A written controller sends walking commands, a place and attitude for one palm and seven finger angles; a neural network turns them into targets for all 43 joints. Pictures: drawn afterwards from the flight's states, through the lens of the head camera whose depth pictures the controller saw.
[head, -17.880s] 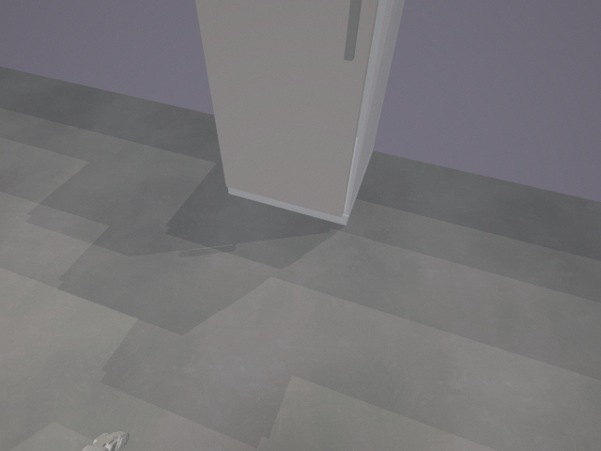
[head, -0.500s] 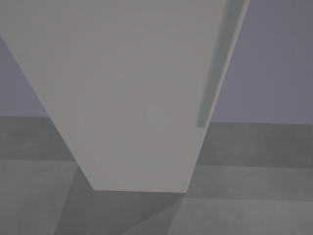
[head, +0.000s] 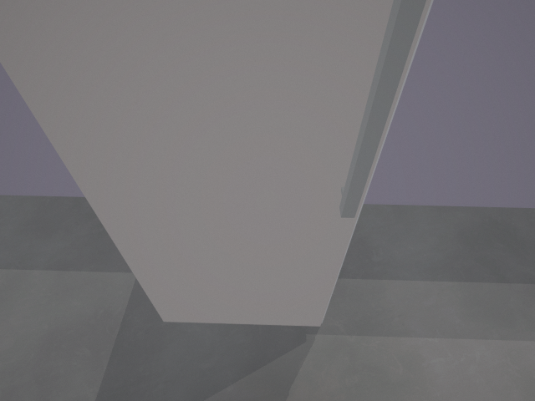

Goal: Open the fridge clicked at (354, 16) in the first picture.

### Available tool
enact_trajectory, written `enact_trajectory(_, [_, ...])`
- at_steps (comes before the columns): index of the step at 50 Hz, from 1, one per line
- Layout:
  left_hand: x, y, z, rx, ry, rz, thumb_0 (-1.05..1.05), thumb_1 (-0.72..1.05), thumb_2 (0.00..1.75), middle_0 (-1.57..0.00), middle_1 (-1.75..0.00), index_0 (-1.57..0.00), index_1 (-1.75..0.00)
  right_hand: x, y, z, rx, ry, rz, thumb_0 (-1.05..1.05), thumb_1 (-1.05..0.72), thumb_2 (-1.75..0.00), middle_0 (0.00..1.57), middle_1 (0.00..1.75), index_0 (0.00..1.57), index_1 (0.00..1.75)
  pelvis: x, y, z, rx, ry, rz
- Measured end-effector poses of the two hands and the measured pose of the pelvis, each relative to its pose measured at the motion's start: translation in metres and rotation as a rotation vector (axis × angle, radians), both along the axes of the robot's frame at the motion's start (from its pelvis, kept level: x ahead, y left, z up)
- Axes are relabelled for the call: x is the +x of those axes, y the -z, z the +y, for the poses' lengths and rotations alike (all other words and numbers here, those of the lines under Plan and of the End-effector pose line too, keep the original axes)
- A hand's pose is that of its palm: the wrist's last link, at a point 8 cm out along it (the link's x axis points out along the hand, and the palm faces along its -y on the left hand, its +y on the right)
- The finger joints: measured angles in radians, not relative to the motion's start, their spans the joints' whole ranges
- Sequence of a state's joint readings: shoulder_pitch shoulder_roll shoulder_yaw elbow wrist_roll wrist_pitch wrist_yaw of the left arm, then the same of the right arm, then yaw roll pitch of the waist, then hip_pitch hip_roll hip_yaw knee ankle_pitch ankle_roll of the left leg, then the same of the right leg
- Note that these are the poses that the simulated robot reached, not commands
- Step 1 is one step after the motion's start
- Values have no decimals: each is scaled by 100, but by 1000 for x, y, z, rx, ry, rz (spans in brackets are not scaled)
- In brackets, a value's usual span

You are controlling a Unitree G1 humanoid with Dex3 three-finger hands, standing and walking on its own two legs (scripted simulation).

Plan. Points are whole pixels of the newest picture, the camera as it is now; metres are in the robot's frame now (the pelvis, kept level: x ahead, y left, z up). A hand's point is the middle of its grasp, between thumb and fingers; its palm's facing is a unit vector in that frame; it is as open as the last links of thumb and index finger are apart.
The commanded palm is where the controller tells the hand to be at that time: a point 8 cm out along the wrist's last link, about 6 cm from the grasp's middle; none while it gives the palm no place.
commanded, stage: look again from close up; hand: right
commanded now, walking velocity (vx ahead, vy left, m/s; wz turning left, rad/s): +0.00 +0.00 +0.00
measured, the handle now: (372, 105) +0.46 -0.11 +0.23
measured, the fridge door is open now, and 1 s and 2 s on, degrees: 0 0 0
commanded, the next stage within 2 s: raise the hand to about handle height in 0.58 s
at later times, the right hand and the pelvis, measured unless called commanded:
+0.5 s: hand out of the picture +0.00 -0.16 -0.18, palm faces +0.02 +0.99 -0.17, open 7.3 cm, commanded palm none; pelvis +0.01 +0.00 +0.00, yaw +0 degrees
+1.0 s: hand (376, 323) +0.22 -0.12 +0.05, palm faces -0.05 +1.00 +0.00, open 8.0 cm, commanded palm +0.13 -0.21 -0.01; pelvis +0.00 +0.03 -0.03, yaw +1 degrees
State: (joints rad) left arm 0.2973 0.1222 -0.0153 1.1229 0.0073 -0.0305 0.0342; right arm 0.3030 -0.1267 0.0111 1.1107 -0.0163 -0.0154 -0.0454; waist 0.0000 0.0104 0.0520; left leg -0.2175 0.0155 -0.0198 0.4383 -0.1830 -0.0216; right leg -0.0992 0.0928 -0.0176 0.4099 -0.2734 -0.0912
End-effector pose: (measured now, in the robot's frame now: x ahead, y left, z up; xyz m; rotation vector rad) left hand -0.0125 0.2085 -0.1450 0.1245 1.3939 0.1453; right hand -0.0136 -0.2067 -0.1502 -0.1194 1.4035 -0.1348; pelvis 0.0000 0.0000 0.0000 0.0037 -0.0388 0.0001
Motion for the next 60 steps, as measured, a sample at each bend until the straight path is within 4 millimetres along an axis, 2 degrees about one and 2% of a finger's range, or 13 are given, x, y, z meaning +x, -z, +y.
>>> enact_trajectory(35, [5,-1,5,2,-2,23,1,91,90,-20,-30,-20,-30,11,-1,1,-11,-8,3,1,-92,-89,20,30,20,30,8,0,5,3,-2,13])
enact_trajectory(37, [15,-5,11,27,12,-70,1,92,90,-20,-30,-20,-30,35,-18,-13,-52,90,-119,3,-94,-89,20,30,20,31,8,1,6,-6,-2,11])
enact_trajectory(39, [32,-10,22,57,31,-213,2,93,90,-20,-30,-21,-30,82,-55,-30,-137,96,-421,5,-95,-89,20,30,21,31,9,3,7,-24,-4,20])
enact_trajectory(41, [55,-14,33,66,33,-358,3,93,90,-20,-30,-21,-30,129,-97,-35,-178,90,-682,5,-93,-88,20,32,20,32,9,7,8,-37,6,29])
enact_trajectory(44, [98,-24,48,87,58,-567,3,93,90,-20,-30,-21,-30,191,-164,-21,-148,19,-1068,4,-88,-86,20,34,20,35,7,11,8,-16,19,42])
enact_trajectory(46, [126,-37,57,103,66,-692,2,92,90,-20,-30,-20,-30,216,-197,-4,-68,-44,-1306,3,-84,-85,20,36,20,37,5,17,12,-10,13,74])
enact_trajectory(47, [140,-45,61,109,69,-745,2,92,90,-20,-30,-20,-30,222,-205,6,-9,-75,-1399,3,-82,-84,20,37,20,38,4,20,15,-10,5,88])
enact_trajectory(48, [152,-54,65,116,76,-793,2,92,90,-20,-30,-20,-30,223,-207,15,54,-107,-1467,2,-79,-83,20,39,20,39,3,23,18,-11,-2,99])
enact_trajectory(50, [175,-73,72,134,105,-877,2,92,90,-20,-30,-20,-30,217,-197,28,154,-180,-1510,1,-75,-82,20,41,21,42,0,29,25,-11,-11,110])
enact_trajectory(53, [204,-97,81,164,150,-966,2,91,90,-20,-30,-20,-30,189,-160,28,195,-220,-1352,1,-67,-79,21,46,22,46,-3,37,33,-12,-16,122])
enact_trajectory(55, [221,-106,83,178,179,-998,2,91,90,-20,-30,-20,-30,164,-138,17,164,-165,-1221,1,-62,-77,22,48,23,49,-4,40,37,-11,-11,132])
enact_trajectory(57, [234,-108,82,182,209,-1012,1,91,90,-20,-30,-20,-30,138,-130,-2,77,-75,-1158,1,-57,-75,23,51,23,52,-4,43,41,-6,0,143])
enact_trajectory(60, [244,-98,72,157,256,-994,1,91,90,-19,-30,-20,-30,114,-151,-28,-98,28,-1236,2,-49,-72,23,56,24,57,-5,45,45,11,28,151])
